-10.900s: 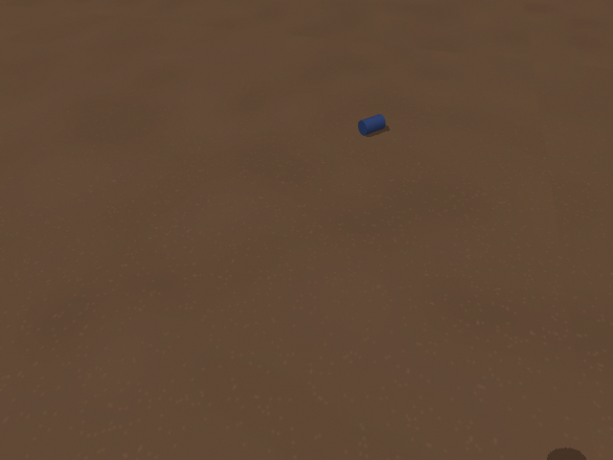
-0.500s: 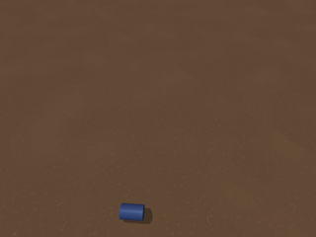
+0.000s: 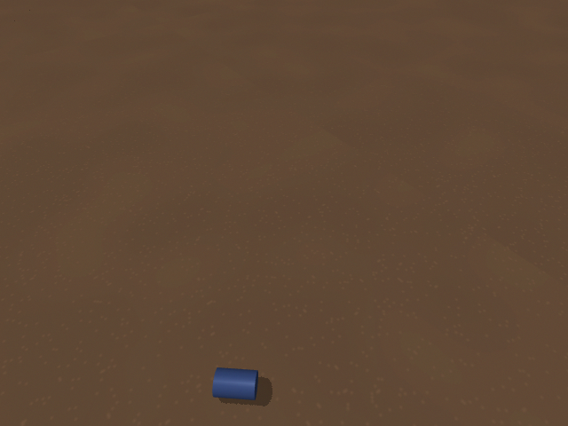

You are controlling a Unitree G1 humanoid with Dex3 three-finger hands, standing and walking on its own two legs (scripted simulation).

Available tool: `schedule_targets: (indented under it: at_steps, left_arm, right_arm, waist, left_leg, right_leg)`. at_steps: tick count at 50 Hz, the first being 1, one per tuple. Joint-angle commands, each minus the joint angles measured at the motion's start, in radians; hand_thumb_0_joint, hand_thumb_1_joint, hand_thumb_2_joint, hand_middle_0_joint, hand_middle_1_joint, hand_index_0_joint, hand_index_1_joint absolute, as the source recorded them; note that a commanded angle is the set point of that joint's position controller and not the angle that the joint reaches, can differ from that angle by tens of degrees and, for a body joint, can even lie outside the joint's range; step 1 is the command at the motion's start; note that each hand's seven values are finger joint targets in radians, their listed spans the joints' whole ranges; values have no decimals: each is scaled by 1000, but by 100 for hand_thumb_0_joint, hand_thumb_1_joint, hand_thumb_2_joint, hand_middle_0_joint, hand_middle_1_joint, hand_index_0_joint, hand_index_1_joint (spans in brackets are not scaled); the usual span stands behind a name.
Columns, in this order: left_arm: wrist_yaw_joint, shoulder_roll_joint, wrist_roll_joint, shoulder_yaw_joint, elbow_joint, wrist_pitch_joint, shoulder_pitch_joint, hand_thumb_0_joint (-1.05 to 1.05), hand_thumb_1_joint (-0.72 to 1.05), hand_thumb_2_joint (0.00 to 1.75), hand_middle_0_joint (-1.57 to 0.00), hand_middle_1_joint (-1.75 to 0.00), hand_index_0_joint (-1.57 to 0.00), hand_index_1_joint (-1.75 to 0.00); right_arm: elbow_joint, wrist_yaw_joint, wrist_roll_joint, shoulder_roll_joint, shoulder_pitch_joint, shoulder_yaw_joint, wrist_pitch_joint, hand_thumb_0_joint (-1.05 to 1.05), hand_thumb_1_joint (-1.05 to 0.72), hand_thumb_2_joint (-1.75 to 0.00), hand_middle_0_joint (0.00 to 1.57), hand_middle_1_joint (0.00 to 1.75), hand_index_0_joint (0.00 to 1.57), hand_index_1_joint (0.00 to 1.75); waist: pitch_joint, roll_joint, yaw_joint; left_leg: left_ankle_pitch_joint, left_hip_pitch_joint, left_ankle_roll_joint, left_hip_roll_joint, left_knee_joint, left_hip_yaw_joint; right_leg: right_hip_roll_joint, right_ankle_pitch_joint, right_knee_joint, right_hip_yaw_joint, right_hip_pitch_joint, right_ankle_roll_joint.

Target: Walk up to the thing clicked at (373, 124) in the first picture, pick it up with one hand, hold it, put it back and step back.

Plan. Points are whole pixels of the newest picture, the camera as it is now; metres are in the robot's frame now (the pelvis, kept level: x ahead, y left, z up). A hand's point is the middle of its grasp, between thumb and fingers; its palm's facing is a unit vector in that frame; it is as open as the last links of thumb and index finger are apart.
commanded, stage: walk up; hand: left
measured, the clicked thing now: (236, 383) +0.41 +0.19 -0.74
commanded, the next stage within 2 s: none
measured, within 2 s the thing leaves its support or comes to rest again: neither
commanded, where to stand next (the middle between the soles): +0.08 -0.04 m, yaw -1 degrees
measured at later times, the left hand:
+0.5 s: hand out of the picture +0.13 +0.24 -0.17, palm faces -0.04 -0.93 -0.36, open 7.4 cm
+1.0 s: hand out of the picture +0.13 +0.23 -0.17, palm faces -0.08 -0.92 -0.38, open 7.4 cm
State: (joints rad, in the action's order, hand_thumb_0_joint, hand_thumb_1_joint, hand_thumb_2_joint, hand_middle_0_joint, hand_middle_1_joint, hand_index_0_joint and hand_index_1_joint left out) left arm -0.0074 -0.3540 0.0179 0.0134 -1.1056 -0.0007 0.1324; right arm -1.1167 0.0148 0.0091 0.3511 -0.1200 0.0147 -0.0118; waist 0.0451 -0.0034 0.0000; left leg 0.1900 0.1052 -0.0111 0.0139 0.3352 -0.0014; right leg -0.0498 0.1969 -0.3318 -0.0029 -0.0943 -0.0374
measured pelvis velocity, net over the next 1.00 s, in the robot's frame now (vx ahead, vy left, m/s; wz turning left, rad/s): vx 0.05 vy -0.03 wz -0.07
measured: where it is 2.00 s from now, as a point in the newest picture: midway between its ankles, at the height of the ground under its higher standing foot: outside the picture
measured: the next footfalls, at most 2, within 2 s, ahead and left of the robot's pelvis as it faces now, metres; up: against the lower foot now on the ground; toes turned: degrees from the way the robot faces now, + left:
left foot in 0.70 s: +0.14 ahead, +0.10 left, +0.00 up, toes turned -4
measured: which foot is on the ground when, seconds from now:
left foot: down 0.00-0.52, up 0.54-0.68, down 0.70-1.00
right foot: down 0.00-1.00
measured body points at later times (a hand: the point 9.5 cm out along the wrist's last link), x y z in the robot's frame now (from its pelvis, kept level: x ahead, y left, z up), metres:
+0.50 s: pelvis +0.04 -0.02 -0.02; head +0.06 -0.02 +0.43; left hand +0.13 +0.28 -0.14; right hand +0.10 -0.34 -0.14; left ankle +0.00 +0.13 -0.75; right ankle -0.01 -0.14 -0.75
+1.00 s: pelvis +0.05 -0.03 -0.02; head +0.09 -0.04 +0.43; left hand +0.14 +0.28 -0.14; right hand +0.13 -0.34 -0.15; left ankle +0.11 +0.10 -0.74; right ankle +0.04 -0.16 -0.75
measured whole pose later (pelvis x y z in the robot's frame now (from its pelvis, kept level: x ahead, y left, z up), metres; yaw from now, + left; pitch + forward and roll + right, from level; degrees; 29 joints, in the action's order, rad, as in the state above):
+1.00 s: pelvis +0.05 -0.03 -0.02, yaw -4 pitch -3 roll +0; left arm -0.01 -0.37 0.01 0.04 -1.00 0.03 0.17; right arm -0.97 0.00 -0.01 0.36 -0.12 0.04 0.01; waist 0.14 0.01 0.00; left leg 0.34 0.29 0.00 0.03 0.62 0.00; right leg 0.00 0.33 -0.58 0.02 -0.20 0.00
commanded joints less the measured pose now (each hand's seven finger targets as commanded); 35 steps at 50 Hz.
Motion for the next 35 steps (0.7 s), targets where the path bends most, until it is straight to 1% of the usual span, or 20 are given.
schedule_targets:
  at_steps: [1,4,6,8,11,14,16,19,21,22,24,25,26,27,28,30,32,33,34,35]
  left_arm:
    - [-5,-206,10,59,80,-6,-20,0,90,90,-20,-30,-20,-30]
    - [-10,-192,11,63,85,-7,18,0,90,90,-20,-30,-20,-30]
    - [-8,-210,11,70,85,-18,52,0,90,90,-20,-30,-20,-30]
    - [-3,-248,9,79,102,-26,63,0,90,90,-20,-30,-20,-30]
    - [3,-272,4,85,142,-20,35,0,90,90,-20,-30,-20,-30]
    - [4,-235,-6,74,173,-14,13,0,90,90,-20,-30,-20,-30]
    - [6,-216,-6,72,183,-11,4,0,90,90,-20,-30,-20,-30]
    - [7,-194,-6,68,189,-7,-2,0,90,90,-20,-30,-20,-30]
    - [6,-187,-3,71,188,-9,17,0,90,90,-20,-30,-20,-30]
    - [4,-194,-1,72,185,-13,38,0,90,90,-20,-30,-20,-30]
    - [7,-255,1,94,158,-23,151,0,90,90,-20,-30,-20,-30]
    - [15,-299,-6,108,149,-26,214,0,90,90,-20,-30,-20,-30]
    - [18,-313,0,111,161,-29,224,0,90,90,-20,-30,-20,-30]
    - [20,-304,2,109,177,-28,199,0,90,90,-20,-30,-20,-30]
    - [20,-287,5,105,202,-24,149,0,90,90,-20,-30,-20,-30]
    - [24,-260,13,90,240,-22,53,0,90,90,-20,-30,-20,-30]
    - [23,-242,6,78,260,-13,-7,0,90,90,-20,-30,-20,-30]
    - [20,-247,-6,75,268,-5,-41,0,90,90,-20,-30,-20,-30]
    - [17,-200,-26,62,283,-2,-43,0,90,90,-20,-30,-20,-30]
    - [14,-135,-43,45,287,9,-8,0,90,90,-20,-30,-20,-30]
  right_arm:
    - [85,-19,17,261,0,67,-26,0,-90,-90,20,30,20,30]
    - [116,-19,22,257,14,70,-27,0,-90,-90,20,30,20,30]
    - [142,-18,19,237,27,67,-29,0,-90,-90,20,30,20,30]
    - [164,-19,9,201,8,58,-31,0,-90,-90,20,30,20,30]
    - [170,-22,12,192,-21,59,-33,0,-90,-90,20,30,20,30]
    - [164,-26,14,213,-73,69,-39,0,-90,-90,20,30,20,30]
    - [159,-31,9,251,-126,84,-37,0,-90,-90,20,30,20,30]
    - [175,-37,0,284,-126,96,-32,0,-90,-90,20,30,20,30]
    - [192,-38,2,292,-98,101,-24,0,-90,-90,20,30,20,30]
    - [207,-37,2,289,-76,97,-21,0,-90,-90,20,30,20,30]
    - [246,-37,-7,236,-6,81,-20,0,-90,-90,20,30,20,30]
    - [270,-37,-9,186,29,64,-21,0,-90,-90,20,30,20,30]
    - [281,-41,-1,157,37,56,-15,0,-90,-90,20,30,20,30]
    - [279,-43,3,167,39,60,-14,0,-90,-90,20,30,20,30]
    - [281,-36,-6,178,33,61,-20,0,-90,-90,20,30,20,30]
    - [257,-29,-10,183,-42,67,-26,0,-90,-90,20,30,20,30]
    - [215,-28,0,186,-101,78,-31,0,-90,-90,20,30,20,30]
    - [192,-32,4,188,-167,86,-35,0,-90,-90,20,30,20,30]
    - [180,-38,14,240,-212,107,-40,0,-90,-90,20,30,20,30]
    - [204,-45,23,278,-182,106,-50,0,-90,-90,20,30,20,30]
  waist:
    - [13,51,-1]
    - [78,87,-18]
    - [46,53,-32]
    - [-3,-35,-23]
    - [-14,-93,-7]
    - [-60,-70,13]
    - [-92,-10,29]
    - [-68,84,30]
    - [-30,120,11]
    - [-21,106,-6]
    - [-42,-29,-63]
    - [-58,-153,-104]
    - [-26,-175,-112]
    - [24,-122,-93]
    - [48,-110,-70]
    - [44,-146,-23]
    - [-9,-134,15]
    - [-59,-114,59]
    - [-114,15,82]
    - [-121,166,53]
  left_leg:
    - [301,37,96,144,-115,152]
    - [297,109,124,187,-121,185]
    - [133,115,93,125,-25,99]
    - [4,102,45,48,111,5]
    - [51,114,25,22,143,-35]
    - [-191,-51,51,75,99,9]
    - [-365,-142,92,140,104,72]
    - [-430,-187,158,216,119,130]
    - [-359,-117,177,238,118,145]
    - [-309,-40,162,210,143,111]
    - [-270,157,76,84,344,-30]
    - [-13,300,33,-12,544,-99]
    - [395,406,39,-36,604,-36]
    - [457,393,44,2,627,41]
    - [470,393,50,14,581,52]
    - [328,311,41,41,411,6]
    - [98,139,39,9,195,-44]
    - [-122,2,39,-6,54,-61]
    - [-339,-147,63,79,14,55]
    - [-428,-171,137,282,-41,348]
  right_leg:
    - [2,171,-52,6,-120,73]
    - [1,139,-61,24,-118,74]
    - [-18,25,-10,63,-49,84]
    - [-90,-92,35,165,-2,116]
    - [-135,-128,17,193,14,169]
    - [-66,-299,-87,90,-62,112]
    - [-16,-302,-186,33,-114,83]
    - [25,-121,-264,-2,-218,80]
    - [32,30,-217,-10,-198,90]
    - [16,-53,-166,5,-124,99]
    - [-71,-374,-111,131,110,150]
    - [-166,-550,-76,235,222,223]
    - [-287,-675,-46,361,231,320]
    - [-303,-672,-48,354,136,348]
    - [-256,-670,-71,269,129,334]
    - [-205,-612,-86,182,71,272]
    - [-117,-526,-178,80,-8,201]
    - [-93,-474,-272,44,-65,162]
    - [-26,-308,-411,23,-167,101]
    - [89,201,-513,67,-284,57]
